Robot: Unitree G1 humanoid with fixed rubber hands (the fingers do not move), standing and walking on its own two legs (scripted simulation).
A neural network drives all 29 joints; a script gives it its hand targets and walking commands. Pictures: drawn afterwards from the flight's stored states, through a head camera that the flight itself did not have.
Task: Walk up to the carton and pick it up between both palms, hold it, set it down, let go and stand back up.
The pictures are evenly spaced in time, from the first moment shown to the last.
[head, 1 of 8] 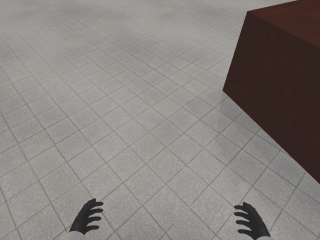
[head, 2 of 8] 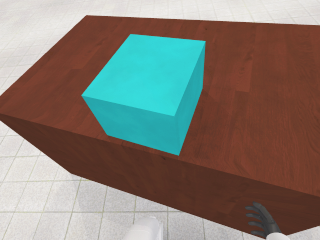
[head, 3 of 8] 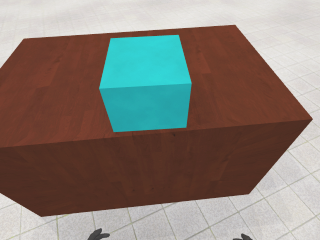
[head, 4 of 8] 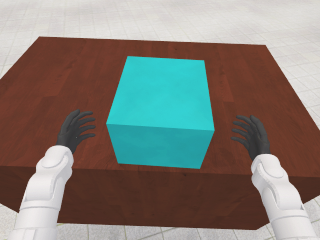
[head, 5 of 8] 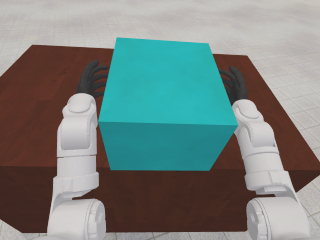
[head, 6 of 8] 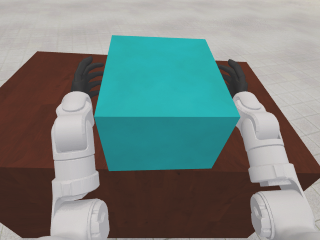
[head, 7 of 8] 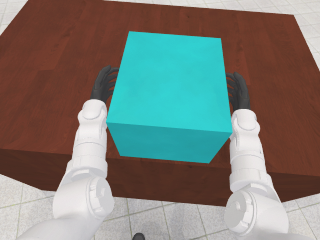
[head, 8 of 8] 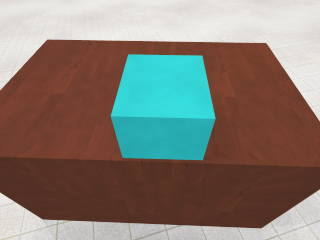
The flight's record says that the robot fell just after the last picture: no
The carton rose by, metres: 0.15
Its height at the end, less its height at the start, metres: +0.00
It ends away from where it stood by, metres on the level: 0.01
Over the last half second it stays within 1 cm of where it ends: yes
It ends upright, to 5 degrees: yes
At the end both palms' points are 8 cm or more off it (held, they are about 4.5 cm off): yes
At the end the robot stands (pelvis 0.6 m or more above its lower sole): yes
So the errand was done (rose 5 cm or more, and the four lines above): yes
